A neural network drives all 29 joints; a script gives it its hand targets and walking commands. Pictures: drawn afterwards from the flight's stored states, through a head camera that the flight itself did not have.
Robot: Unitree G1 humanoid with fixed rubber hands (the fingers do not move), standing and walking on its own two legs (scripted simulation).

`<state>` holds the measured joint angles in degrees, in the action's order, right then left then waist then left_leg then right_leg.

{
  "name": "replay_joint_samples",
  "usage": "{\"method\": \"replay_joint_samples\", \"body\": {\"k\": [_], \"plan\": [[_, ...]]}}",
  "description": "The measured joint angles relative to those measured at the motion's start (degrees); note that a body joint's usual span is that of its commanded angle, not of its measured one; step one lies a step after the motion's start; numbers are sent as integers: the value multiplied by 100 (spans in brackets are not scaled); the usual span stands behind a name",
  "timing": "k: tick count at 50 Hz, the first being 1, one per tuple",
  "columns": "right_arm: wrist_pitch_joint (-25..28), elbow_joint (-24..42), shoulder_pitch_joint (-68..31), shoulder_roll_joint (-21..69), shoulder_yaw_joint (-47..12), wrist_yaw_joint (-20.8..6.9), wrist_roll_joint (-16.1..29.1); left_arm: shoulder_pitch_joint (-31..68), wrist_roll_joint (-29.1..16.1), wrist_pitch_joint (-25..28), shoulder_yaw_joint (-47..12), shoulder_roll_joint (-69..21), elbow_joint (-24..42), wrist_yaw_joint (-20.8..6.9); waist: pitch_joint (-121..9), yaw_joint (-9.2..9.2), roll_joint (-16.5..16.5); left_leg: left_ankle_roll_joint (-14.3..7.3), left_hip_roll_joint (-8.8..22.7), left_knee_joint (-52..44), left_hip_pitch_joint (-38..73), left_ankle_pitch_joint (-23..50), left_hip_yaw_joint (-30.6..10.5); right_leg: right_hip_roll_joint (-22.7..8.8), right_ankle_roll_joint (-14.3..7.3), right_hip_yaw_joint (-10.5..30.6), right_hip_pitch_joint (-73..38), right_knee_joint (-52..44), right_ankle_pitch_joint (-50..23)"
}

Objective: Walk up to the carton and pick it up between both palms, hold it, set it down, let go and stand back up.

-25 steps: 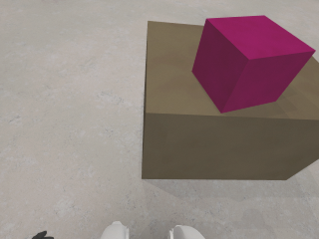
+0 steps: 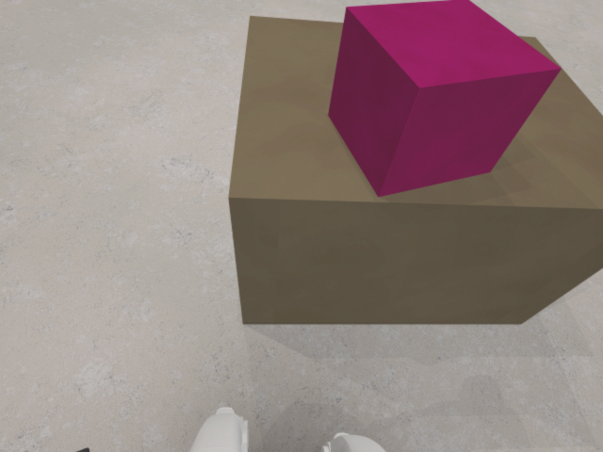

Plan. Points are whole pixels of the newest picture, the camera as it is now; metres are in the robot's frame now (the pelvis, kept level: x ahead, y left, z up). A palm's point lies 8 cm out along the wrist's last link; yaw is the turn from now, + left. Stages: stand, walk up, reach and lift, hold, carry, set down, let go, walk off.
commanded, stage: walk up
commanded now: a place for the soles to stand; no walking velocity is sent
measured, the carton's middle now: (423, 96) +0.76 -0.24 +0.05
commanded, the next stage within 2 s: none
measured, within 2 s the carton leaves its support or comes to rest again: neither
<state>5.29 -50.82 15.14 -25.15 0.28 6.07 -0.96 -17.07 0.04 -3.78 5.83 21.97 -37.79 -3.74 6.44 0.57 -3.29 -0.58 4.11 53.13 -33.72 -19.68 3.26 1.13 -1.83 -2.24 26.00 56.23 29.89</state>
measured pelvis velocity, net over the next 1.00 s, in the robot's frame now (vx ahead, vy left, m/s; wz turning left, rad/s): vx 0.02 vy -0.17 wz -0.04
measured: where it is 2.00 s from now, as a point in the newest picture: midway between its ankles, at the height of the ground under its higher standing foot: outside the picture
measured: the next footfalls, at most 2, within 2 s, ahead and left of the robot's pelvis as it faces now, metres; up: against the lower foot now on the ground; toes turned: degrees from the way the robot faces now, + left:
right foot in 0.34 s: +0.06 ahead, -0.18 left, +0.00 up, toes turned -2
left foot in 0.68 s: +0.15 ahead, +0.02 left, +0.00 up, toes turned +5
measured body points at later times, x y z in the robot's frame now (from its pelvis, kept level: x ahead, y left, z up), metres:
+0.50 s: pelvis +0.01 -0.11 +0.00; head +0.06 -0.10 +0.45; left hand +0.08 +0.21 -0.10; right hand +0.09 -0.45 -0.10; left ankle +0.07 +0.04 -0.62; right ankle +0.02 -0.18 -0.68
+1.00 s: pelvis +0.02 -0.17 +0.00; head +0.05 -0.15 +0.45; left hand +0.12 +0.17 -0.10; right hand +0.06 -0.52 -0.08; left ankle +0.11 +0.02 -0.68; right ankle +0.03 -0.30 -0.66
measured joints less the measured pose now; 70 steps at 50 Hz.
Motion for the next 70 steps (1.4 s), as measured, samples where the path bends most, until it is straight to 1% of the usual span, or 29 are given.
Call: {"method": "replay_joint_samples", "body": {"k": [1, 4, 7, 11, 14, 16, 17, 18, 20, 23, 27, 32, 33, 35, 36, 39, 41, 46, 49, 50, 51, 52, 54, 57, 60, 65, 66, 68, 70], "plan": [[70, 0, 1, 2, 1, 0, 0, 0, 0, -26, 0, 0, -2, 10, 22, -2, -58, 7, -12, -30, 62, 167, 66, -23, 0, 62, -1, 63, -25], [152, -8, 210, -2, 0, 2, 0, 57, 0, -64, 1, 8, -1, 12, 26, -4, -81, -13, 3, -69, 295, 26, 117, -23, 0, 105, 147, 769, 11], [134, -6, 384, -1, 0, 2, 0, 64, 0, -78, 2, 140, 1, 3, 28, -1, -86, -25, 137, -160, 516, -43, 115, -26, 0, 116, 352, 1115, 46], [117, -6, 475, -1, 0, 2, -17, 64, 0, -127, 1, 385, 1, -92, 27, 1, -98, -14, 310, -175, 538, -53, 67, -68, 0, 198, 533, 1117, 46], [115, -4, 442, 0, 1, 2, -21, 63, 0, -175, 3, 516, 2, -121, 4, 2, -101, 54, 388, -148, 410, -53, 0, -115, 0, 239, 525, 1118, 46], [77, -6, 360, 2, 0, 2, -37, 30, -1, -136, 15, 574, 8, -124, -8, 8, -109, 67, 443, -28, 261, -97, -48, -128, 0, 248, 324, 700, 52], [46, -9, 338, 0, 1, 3, -39, -14, -1, -53, 19, 619, 9, -123, -58, 16, -133, 67, 442, 284, 48, -426, -100, -127, -3, 307, 147, 181, 154], [-50, -17, 254, -5, 2, 3, -39, -14, -1, -2, 20, 590, 2, -98, 10, 17, -56, 66, 416, 758, -164, -749, -288, -60, -26, 217, 204, 274, 220], [-207, -10, 143, 9, 0, 3, -39, -29, -1, 2, 17, 400, 0, -64, 113, 18, 132, 66, 205, 1568, -472, -891, -639, 47, -91, -53, 189, 388, 181], [-213, -2, -43, 18, 0, 3, -39, -129, 0, -19, 16, 139, 1, 24, 104, 13, 117, 67, -137, 2004, -582, -897, -570, 48, -163, -161, 20, 106, 26], [-183, -3, -200, 13, 0, 2, -27, -133, 0, 83, 17, -49, 4, 77, 104, 9, 119, 67, -183, 1604, -483, -866, -369, 52, -256, -264, -186, -221, -80], [-182, -3, -282, 12, -1, 2, 6, -133, 0, 125, 18, -102, 2, 111, 103, 7, 122, 6, -183, 421, -152, -784, -194, 64, -316, -324, -205, -255, -21], [-182, -2, -281, 12, -1, 2, 6, -133, 0, 120, 17, -103, 2, 118, 102, 6, 123, -46, -183, 137, -27, -619, -149, 80, -317, -330, -204, -255, -10], [-125, -2, -254, 16, -1, 2, 13, -111, 0, 85, 18, -99, -2, 128, 157, 7, 63, -67, -191, -338, 203, 259, -59, 70, -317, -295, -208, -169, -10], [-80, -2, -250, 17, 0, 2, 13, -109, 0, 68, 18, -100, -4, 140, 228, 4, -16, -42, -200, -354, 309, 330, 29, 29, -309, -226, -175, 24, -96], [-21, -9, 52, 11, 0, 46, 13, -11, 1, -22, 20, -89, -4, 141, 243, 1, -67, -66, -176, -353, 569, 127, 107, 27, -47, -36, 182, 1265, 9], [-27, -7, 218, 12, 0, 46, 14, 23, 0, -48, 19, 2, 0, 134, 241, 4, -73, -100, -73, -373, 732, 51, 108, 23, -18, 135, 389, 1791, 21], [-28, -4, 298, 13, 0, 46, 4, 23, 0, -108, 19, 397, 1, -39, 227, 9, -140, -48, 214, -366, 823, 26, 70, -171, -17, 566, 551, 1903, 23], [-28, -2, 247, 14, -1, 46, -50, 19, 0, -158, 26, 546, 5, -95, 158, 14, -150, 17, 369, -301, 634, 26, -24, -273, -17, 586, 383, 1326, 29], [-31, -3, 218, 11, -1, 46, -70, 10, -1, -121, 27, 587, 10, -96, 147, 18, -152, 22, 419, -184, 524, -69, -76, -276, -17, 591, 186, 827, 32], [-44, -6, 207, 2, -1, 46, -86, -25, -2, -31, 30, 642, 13, -95, 92, 25, -171, 18, 425, 141, 288, -463, -175, -278, -17, 603, -45, 195, 59], [-112, -16, 134, -27, 2, 46, -90, -34, -1, 34, 31, 634, 2, -60, 130, 27, -101, 14, 427, 719, 12, -846, -358, -205, 34, 525, -3, 197, 119], [-280, -12, 52, -37, -1, 36, -90, -41, -1, 30, 27, 419, -14, -6, 216, 29, 156, 14, 253, 1787, -384, -997, -769, -37, 119, 244, 36, 422, 167], [-283, -2, -90, -37, -1, -18, -90, -137, 0, 41, 26, 91, -102, 88, 195, 25, 202, 16, -77, 2332, -459, -1003, -667, -21, 126, 168, -64, 285, 93], [-231, -1, -218, -40, -3, -69, -80, -155, 0, 120, 27, -60, -133, 155, 171, 22, 207, 16, -85, 2042, -333, -965, -453, -20, 126, 160, -99, 178, 65], [-203, 0, -348, -42, -2, -212, -80, -156, 0, 364, 27, -85, -133, 239, 167, 20, 214, 16, -84, 724, 109, -968, -427, -18, 126, 148, -96, 177, 185], [-165, 0, -361, -33, -3, -222, -80, -155, 0, 369, 28, -81, -137, 245, 172, 23, 192, 27, -91, 519, 171, -659, -407, -27, 125, 166, -100, 177, 205], [-39, 0, -365, 6, -1, -233, -80, -155, 0, 306, 27, -88, -140, 256, 176, 20, 80, 63, -128, 447, 268, -554, -274, -81, 125, 293, -94, 237, 141], [23, -6, -247, 6, -2, -233, -80, -114, 0, 293, 29, -107, -137, 263, 172, 20, 92, 51, -127, 359, 464, -625, -241, -79, 126, 308, -83, 478, 163]]}}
